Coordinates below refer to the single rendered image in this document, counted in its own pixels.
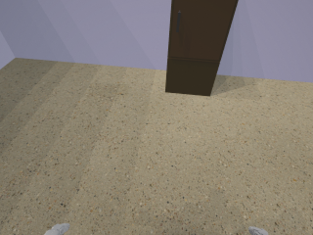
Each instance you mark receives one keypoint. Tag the handle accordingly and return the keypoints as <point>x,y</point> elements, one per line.
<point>178,21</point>

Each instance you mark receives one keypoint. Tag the cupboard door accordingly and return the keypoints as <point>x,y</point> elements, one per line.
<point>202,28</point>

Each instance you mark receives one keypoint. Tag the left robot hand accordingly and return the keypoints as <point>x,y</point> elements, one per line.
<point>58,229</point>

